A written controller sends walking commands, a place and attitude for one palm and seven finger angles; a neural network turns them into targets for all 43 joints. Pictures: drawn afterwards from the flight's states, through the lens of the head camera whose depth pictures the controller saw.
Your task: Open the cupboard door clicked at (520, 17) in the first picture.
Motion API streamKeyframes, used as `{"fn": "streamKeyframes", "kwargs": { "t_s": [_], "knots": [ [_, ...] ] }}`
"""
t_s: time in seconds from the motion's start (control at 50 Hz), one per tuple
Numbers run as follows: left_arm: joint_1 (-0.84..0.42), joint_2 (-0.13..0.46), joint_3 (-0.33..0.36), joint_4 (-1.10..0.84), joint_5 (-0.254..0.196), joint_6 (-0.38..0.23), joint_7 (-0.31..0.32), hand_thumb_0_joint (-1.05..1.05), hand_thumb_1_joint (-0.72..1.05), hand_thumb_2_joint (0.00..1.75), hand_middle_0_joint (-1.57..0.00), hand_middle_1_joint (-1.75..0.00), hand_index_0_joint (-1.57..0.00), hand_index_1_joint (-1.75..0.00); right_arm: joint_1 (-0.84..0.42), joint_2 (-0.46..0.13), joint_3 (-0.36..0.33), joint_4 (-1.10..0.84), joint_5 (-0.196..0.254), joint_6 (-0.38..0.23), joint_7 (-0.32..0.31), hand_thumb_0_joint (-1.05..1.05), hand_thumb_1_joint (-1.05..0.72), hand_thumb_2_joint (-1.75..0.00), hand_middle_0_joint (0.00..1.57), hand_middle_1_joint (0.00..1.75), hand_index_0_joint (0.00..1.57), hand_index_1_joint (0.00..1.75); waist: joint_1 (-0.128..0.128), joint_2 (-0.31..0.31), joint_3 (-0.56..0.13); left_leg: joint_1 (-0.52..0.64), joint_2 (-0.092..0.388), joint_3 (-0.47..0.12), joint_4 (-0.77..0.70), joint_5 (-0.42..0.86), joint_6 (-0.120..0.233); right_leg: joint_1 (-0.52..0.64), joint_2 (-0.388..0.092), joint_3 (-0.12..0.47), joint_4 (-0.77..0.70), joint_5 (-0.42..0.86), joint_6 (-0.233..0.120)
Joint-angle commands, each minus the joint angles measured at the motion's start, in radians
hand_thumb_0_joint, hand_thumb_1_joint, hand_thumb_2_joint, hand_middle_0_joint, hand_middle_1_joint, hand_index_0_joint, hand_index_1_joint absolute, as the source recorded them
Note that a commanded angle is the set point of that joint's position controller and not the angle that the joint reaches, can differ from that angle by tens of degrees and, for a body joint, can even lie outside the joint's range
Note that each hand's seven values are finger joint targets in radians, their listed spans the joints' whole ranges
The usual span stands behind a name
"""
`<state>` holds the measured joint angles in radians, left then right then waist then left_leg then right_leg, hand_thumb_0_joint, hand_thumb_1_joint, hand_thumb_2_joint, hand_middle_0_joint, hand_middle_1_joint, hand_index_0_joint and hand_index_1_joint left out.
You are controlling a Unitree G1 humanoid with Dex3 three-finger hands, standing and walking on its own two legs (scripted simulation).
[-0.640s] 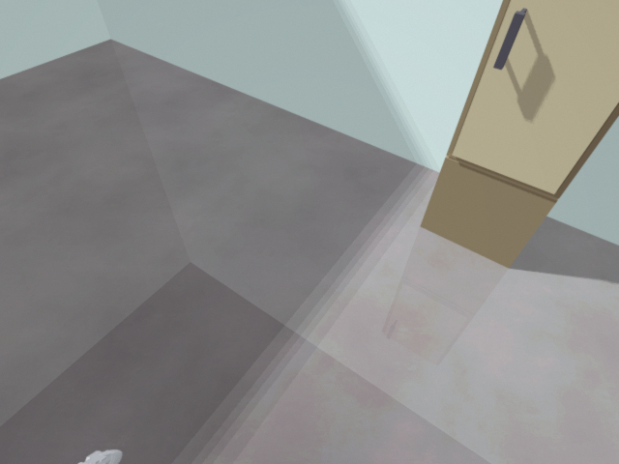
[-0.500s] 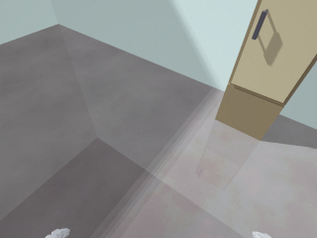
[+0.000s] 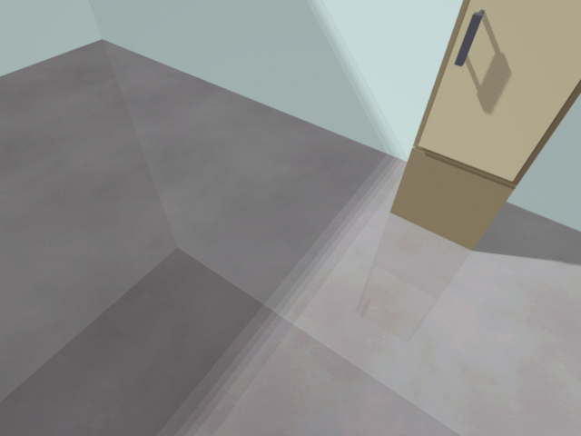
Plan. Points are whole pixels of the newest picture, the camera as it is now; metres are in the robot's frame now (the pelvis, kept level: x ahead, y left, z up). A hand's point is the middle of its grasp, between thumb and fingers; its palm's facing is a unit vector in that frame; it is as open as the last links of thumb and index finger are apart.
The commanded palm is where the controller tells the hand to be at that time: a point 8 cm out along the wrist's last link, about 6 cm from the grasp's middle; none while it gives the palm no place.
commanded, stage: stand and wait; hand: left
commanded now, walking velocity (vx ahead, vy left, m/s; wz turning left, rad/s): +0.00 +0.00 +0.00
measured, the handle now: (470, 38) +1.16 -0.46 +0.07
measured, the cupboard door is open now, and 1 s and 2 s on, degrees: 0 0 0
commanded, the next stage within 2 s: look at it before walking up in 0.18 s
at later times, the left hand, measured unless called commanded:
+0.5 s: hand out of the picture +0.07 +0.24 -0.15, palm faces -0.04 -0.94 -0.33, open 7.4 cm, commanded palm none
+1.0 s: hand out of the picture +0.06 +0.24 -0.16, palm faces -0.03 -0.94 -0.33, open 7.4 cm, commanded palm none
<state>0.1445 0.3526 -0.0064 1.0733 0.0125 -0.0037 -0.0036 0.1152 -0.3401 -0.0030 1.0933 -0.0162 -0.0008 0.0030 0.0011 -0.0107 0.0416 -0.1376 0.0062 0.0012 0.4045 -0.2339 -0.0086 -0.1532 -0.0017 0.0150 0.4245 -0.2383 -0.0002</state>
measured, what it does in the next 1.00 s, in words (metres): stands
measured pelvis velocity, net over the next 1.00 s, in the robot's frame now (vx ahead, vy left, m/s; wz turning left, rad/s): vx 0.00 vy -0.01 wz -0.02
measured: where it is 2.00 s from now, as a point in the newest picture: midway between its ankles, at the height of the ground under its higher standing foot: (311, 418)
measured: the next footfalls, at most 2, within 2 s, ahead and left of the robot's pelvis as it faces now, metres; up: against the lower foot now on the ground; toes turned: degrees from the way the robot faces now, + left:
left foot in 1.66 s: +0.36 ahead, +0.06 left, +0.00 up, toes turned -14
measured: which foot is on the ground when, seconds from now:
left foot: down 0.00-1.00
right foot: down 0.00-1.00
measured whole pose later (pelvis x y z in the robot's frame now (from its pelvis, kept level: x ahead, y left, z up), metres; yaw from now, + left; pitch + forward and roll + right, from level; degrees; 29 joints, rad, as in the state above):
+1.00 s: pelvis +0.00 -0.01 +0.00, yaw -1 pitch -2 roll +0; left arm 0.16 0.33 0.00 1.09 0.02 0.00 0.00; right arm 0.12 -0.33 0.00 1.11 -0.02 0.00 0.00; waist 0.01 0.00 0.03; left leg -0.13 0.03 0.01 0.38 -0.22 -0.02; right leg -0.16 0.02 0.03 0.41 -0.22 -0.01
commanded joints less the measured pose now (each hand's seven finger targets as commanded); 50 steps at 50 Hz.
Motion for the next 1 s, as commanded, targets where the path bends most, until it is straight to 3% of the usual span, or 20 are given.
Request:
{"fn": "streamKeyframes", "kwargs": {
  "t_s": [0.0,0.28,0.88,0.92,0.98],
  "knots": [
    [-0.060,0.201,0.041,-0.064,-0.005,-0.022,0.015,0.00,0.90,0.90,-0.20,-0.30,-0.20,-0.30,-0.063,-0.207,-0.037,-0.063,0.006,-0.031,-0.016,0.00,-0.90,-0.90,0.20,0.30,0.20,0.30,0.001,0.013,-0.073,0.007,0.108,-0.085,-0.069,0.150,0.038,0.005,-0.120,0.097,-0.079,0.159,-0.035],
    [-0.064,0.200,0.040,-0.054,-0.003,-0.022,0.014,0.00,0.90,0.90,-0.20,-0.30,-0.20,-0.30,-0.051,-0.208,-0.035,-0.046,0.006,-0.033,-0.014,0.00,-0.90,-0.90,0.20,0.30,0.20,0.30,0.000,0.016,-0.068,0.007,0.112,-0.088,-0.089,0.123,0.036,-0.008,-0.116,0.100,-0.096,0.115,-0.032],
    [-0.059,0.201,0.042,-0.043,-0.002,-0.026,0.015,0.00,0.90,0.90,-0.20,-0.30,-0.20,-0.30,-0.049,-0.210,-0.032,-0.040,0.008,-0.031,-0.016,0.00,-0.90,-0.90,0.20,0.30,0.20,0.30,-0.003,0.007,-0.072,0.031,0.115,-0.086,-0.096,0.154,0.029,0.007,-0.118,0.103,-0.115,0.164,-0.033],
    [-0.003,0.101,0.025,-0.024,-0.002,-0.005,0.015,0.00,0.90,0.90,-0.20,-0.30,-0.20,-0.30,0.004,-0.106,-0.009,-0.020,0.000,-0.017,-0.014,0.00,-0.90,-0.90,0.20,0.30,0.20,0.30,-0.002,0.010,-0.068,0.035,0.112,-0.050,-0.069,0.058,0.011,-0.017,-0.104,0.114,-0.107,0.053,-0.025],
    [0.041,0.087,0.035,-0.048,0.007,0.021,0.000,0.00,0.90,0.90,-0.20,-0.30,-0.20,-0.30,0.052,-0.102,-0.022,-0.036,-0.007,-0.001,-0.012,0.00,-0.90,-0.90,0.20,0.30,0.20,0.30,-0.002,0.022,0.024,-0.034,0.121,-0.042,-0.070,-0.251,0.021,-0.136,-0.063,0.146,-0.085,-0.249,-0.037]
  ]
}}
